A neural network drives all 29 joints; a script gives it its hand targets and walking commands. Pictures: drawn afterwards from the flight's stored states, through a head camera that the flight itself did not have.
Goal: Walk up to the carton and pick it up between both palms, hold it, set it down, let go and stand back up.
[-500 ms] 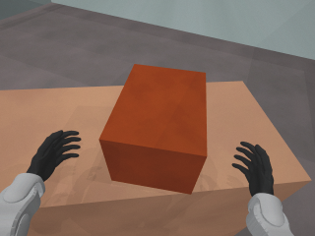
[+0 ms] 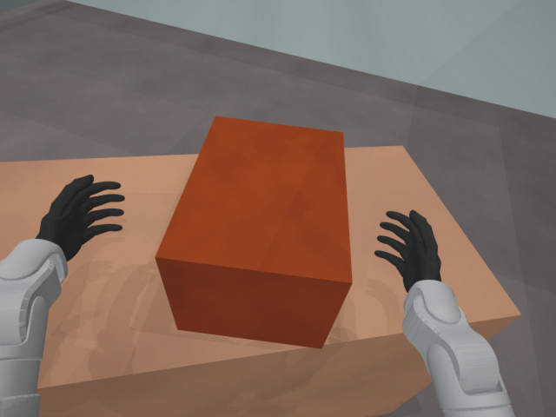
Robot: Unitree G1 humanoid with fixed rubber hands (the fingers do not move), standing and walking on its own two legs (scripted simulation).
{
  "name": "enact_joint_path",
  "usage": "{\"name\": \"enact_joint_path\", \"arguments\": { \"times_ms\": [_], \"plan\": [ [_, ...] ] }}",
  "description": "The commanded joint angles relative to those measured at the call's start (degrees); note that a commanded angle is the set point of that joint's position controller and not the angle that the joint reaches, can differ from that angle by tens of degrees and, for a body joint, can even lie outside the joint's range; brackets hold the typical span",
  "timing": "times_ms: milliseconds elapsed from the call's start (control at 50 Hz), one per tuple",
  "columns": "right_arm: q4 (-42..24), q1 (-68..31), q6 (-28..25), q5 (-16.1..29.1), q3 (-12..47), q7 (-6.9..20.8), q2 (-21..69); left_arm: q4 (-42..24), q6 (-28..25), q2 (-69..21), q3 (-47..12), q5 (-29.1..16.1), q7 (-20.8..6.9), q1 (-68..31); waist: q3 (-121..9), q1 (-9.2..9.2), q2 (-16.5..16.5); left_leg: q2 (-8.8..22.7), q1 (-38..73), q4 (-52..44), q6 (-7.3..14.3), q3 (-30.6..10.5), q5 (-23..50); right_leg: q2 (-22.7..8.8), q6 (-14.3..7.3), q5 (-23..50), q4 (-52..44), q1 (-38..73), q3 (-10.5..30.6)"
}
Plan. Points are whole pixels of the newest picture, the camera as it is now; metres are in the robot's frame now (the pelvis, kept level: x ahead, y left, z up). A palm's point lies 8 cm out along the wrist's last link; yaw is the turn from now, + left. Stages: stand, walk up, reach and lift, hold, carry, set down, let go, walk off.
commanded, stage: reach and lift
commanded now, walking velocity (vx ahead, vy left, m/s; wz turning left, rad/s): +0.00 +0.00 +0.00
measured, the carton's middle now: (265, 225) +0.42 +0.01 +0.04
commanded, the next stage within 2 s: none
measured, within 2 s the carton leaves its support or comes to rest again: neither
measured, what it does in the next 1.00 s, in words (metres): stands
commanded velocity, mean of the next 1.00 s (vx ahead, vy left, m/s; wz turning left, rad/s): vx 0.00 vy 0.00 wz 0.00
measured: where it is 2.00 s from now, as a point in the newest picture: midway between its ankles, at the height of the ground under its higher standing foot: outside the picture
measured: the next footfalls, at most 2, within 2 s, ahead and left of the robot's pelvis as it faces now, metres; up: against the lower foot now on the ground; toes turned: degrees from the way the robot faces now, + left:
none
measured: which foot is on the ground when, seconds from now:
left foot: down 0.00-1.00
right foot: down 0.00-1.00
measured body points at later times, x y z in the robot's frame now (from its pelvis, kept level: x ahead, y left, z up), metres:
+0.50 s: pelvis -0.02 +0.00 +0.00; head -0.01 +0.03 +0.45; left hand +0.41 +0.25 +0.17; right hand +0.36 -0.19 +0.16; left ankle -0.02 +0.11 -0.75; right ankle -0.03 -0.14 -0.75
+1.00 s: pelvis -0.02 +0.00 +0.00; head -0.01 +0.03 +0.45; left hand +0.46 +0.22 +0.21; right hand +0.41 -0.19 +0.20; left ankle -0.02 +0.11 -0.75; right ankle -0.03 -0.14 -0.75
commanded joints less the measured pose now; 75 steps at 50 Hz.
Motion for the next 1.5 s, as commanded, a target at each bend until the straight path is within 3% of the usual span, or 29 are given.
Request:
{"name": "enact_joint_path", "arguments": {
  "times_ms": [0, 60, 100, 180, 320, 380, 440, 520, 620, 720, 800, 880, 980, 1060, 1160, 1260, 1320, 1400, 1440, 1460, 1480],
  "plan": [
    [-7.49, -16.76, -3.16, -0.26, -4.68, 0.60, -6.36, -6.86, 0.73, 8.43, 1.31, -1.01, 0.81, -19.06, -15.32, -1.62, 6.45, -0.50, 7.30, 1.62, -1.63, -1.48, 23.71, 1.92, -1.87, 23.46, 0.98, -3.09, -1.94],
    [-3.79, -19.98, -3.10, -0.19, -5.33, 1.55, -6.73, -5.62, 0.41, 9.57, 1.21, -1.01, 1.94, -23.80, -17.10, -1.81, 7.48, -0.21, 7.44, 2.02, -2.16, -1.82, 23.68, 2.39, -2.56, 19.99, 0.89, -3.69, -2.39],
    [1.16, -22.77, -2.12, 0.28, -4.95, 2.12, -7.10, -0.56, 0.45, 9.92, 1.17, -0.70, 2.07, -26.82, -16.47, -2.43, 6.89, -0.23, 6.90, 1.56, -1.72, -2.10, 21.01, 2.32, -2.60, 18.28, 0.59, -4.10, -2.29],
    [6.05, -28.64, -0.76, 1.15, -4.39, 2.49, -7.63, 5.44, 0.88, 10.23, 0.69, -0.14, 2.20, -31.51, -16.74, -2.37, 7.34, -0.48, 5.00, 0.31, -1.03, -2.14, 16.78, 1.92, -2.51, 16.94, 0.74, -3.79, -1.88],
    [14.45, -41.22, -1.60, -0.33, -5.99, 3.39, -7.34, 17.89, -1.51, 11.20, -2.99, -1.42, 2.62, -43.58, -20.36, -3.92, 6.69, -0.97, 1.61, -0.14, 0.38, -1.90, 9.92, 1.58, -2.25, 14.30, 1.53, -5.22, -2.22],
    [17.11, -42.96, -2.40, -0.41, -5.48, 3.42, -7.30, 20.10, -3.20, 11.63, -4.25, -1.61, 2.43, -46.01, -24.55, -4.57, 6.80, -1.17, 3.03, 0.84, 0.36, -2.09, 12.95, 1.75, -2.00, 17.46, 2.15, -3.85, -2.53],
    [22.21, -47.59, -2.72, -0.91, -5.02, 3.15, -6.51, 27.34, -5.31, 12.78, -5.49, -2.10, 2.18, -49.95, -24.89, -5.49, 4.91, -1.63, 1.48, 0.82, 1.25, -2.16, 10.80, 1.53, -1.32, 18.61, 2.55, -3.70, -2.59],
    [26.03, -49.45, -3.53, -0.37, -4.13, 2.67, -6.02, 30.80, -7.23, 12.65, -6.34, -1.60, 1.81, -51.87, -24.56, -6.15, 5.56, -2.03, 2.06, 1.28, 0.98, -2.27, 13.71, 1.67, -1.23, 23.03, 3.06, -2.36, -2.91],
    [35.81, -58.80, -3.88, -0.34, -4.13, 2.76, -6.58, 41.96, -8.90, 11.71, -10.14, -1.94, 1.40, -60.64, -20.73, -7.77, 7.23, -1.71, 0.50, 0.88, 0.72, -2.66, 10.84, 1.81, -2.03, 19.17, 2.27, -5.89, -3.61],
    [41.90, -63.86, -6.09, -0.17, -4.47, 3.26, -7.63, 47.47, -12.16, 10.97, -13.58, -2.76, 2.26, -66.08, -26.85, -9.13, 10.19, -1.46, 3.80, 2.86, -0.54, -3.11, 14.34, 2.12, -2.80, 19.90, 2.47, -8.15, -4.90],
    [42.45, -68.40, -8.93, -0.37, -3.82, 3.70, -8.07, 50.16, -14.46, 12.33, -12.89, -2.62, 3.06, -68.89, -33.40, -8.22, 8.29, -1.81, 4.61, 4.52, -0.37, -2.93, 19.52, 2.43, -1.72, 25.54, 3.48, -6.51, -5.51],
    [47.55, -68.19, -10.15, 0.55, -1.69, 4.06, -7.41, 53.77, -16.04, 12.28, -12.28, -1.80, 3.49, -69.26, -33.40, -8.01, 7.22, -2.01, 5.01, 4.97, -0.14, -3.08, 23.48, 2.54, -1.12, 30.60, 3.80, -4.84, -5.17],
    [57.93, -71.58, -10.83, 1.08, -0.97, 4.48, -7.45, 62.82, -18.56, 9.20, -15.95, -2.07, 3.21, -73.26, -25.07, -9.52, 9.25, -1.54, 3.46, 3.50, -0.65, -3.77, 18.36, 2.48, -2.21, 23.61, 2.41, -9.97, -5.61],
    [59.50, -73.01, -14.01, 0.62, -1.20, 4.68, -7.03, 66.40, -21.92, 8.22, -18.00, -2.51, 3.46, -74.45, -27.29, -10.11, 10.27, -1.50, 4.44, 4.72, -1.10, -3.71, 19.25, 2.41, -2.38, 23.08, 2.50, -12.02, -6.03],
    [63.28, -69.91, -18.56, -0.56, 0.95, 4.35, -4.15, 73.71, -27.31, 7.03, -18.88, -2.41, 2.57, -70.41, -27.14, -10.36, 7.07, -1.86, 2.12, 4.79, 0.27, -3.74, 16.66, 1.86, -1.46, 22.06, 2.88, -11.72, -6.07],
    [63.12, -69.75, -23.32, -2.40, -0.53, 4.51, -3.04, 73.73, -32.91, 6.88, -19.28, -3.22, 3.87, -72.29, -31.23, -10.15, 8.33, -1.56, -0.08, 5.69, -0.15, -3.68, 13.91, 1.63, -2.18, 16.10, 3.75, -16.61, -6.73],
    [60.10, -70.64, -25.80, -3.75, -1.11, 4.70, -2.05, 72.48, -35.73, 7.44, -18.31, -4.24, 4.82, -73.18, -35.80, -9.68, 6.74, -1.74, -2.04, 7.11, -0.09, -3.50, 14.63, 1.30, -1.66, 18.48, 5.32, -17.13, -6.59],
    [60.38, -69.98, -28.61, -5.44, -2.78, 4.33, -0.99, 71.81, -38.25, 6.45, -18.10, -4.05, 5.80, -73.80, -43.18, -9.99, 8.88, -1.89, -4.03, 9.26, -0.90, -3.32, 15.47, 1.04, -1.30, 20.58, 7.25, -18.70, -6.57],
    [61.73, -69.96, -29.27, -5.05, -2.88, 4.32, -1.07, 73.38, -38.77, 5.64, -18.48, -4.19, 6.15, -73.61, -43.62, -9.94, 10.57, -1.80, -3.87, 10.32, -1.61, -3.66, 16.46, 1.16, -1.64, 20.46, 7.74, -20.76, -6.74],
    [62.95, -70.20, -29.27, -4.75, -2.25, 4.29, -0.82, 75.57, -38.56, 5.64, -18.23, -3.94, 6.09, -73.00, -42.51, -9.03, 10.56, -1.85, -4.77, 10.54, -1.50, -3.51, 16.74, 1.10, -1.71, 20.47, 7.72, -20.66, -6.50],
    [64.22, -69.39, -29.50, -4.53, -2.37, 4.23, -1.14, 75.75, -38.47, 5.03, -18.31, -3.54, 6.10, -72.44, -42.43, -9.45, 10.69, -1.76, -4.50, 10.72, -1.58, -3.71, 17.64, 1.24, -1.51, 21.79, 7.98, -20.69, -6.66]
  ]
}}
